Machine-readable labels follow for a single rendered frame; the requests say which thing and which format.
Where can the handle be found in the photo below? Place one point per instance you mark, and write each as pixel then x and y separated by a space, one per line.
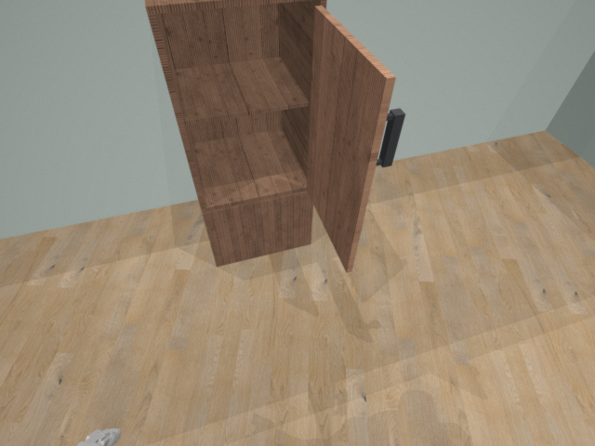
pixel 392 133

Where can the cupboard door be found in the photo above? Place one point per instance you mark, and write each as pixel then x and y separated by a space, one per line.
pixel 350 99

